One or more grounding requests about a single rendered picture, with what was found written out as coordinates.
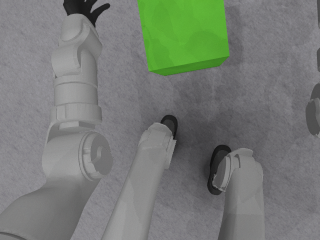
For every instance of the right robot upper arm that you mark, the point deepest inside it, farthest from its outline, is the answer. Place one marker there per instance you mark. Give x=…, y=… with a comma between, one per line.
x=312, y=112

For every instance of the left robot upper arm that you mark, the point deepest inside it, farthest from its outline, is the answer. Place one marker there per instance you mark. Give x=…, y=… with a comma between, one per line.
x=73, y=165

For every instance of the robot right foot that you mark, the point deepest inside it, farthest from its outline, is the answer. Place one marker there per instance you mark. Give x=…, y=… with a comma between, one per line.
x=217, y=156

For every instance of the carton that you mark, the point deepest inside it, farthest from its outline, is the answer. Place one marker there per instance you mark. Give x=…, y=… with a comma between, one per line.
x=183, y=35

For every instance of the left robot forearm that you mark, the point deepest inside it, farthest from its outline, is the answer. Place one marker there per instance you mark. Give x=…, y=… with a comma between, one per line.
x=75, y=81

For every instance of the robot left shin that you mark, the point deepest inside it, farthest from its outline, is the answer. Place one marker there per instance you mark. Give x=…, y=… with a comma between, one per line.
x=157, y=126

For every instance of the robot left hand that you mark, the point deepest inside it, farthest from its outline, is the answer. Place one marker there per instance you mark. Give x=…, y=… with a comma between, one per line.
x=84, y=7

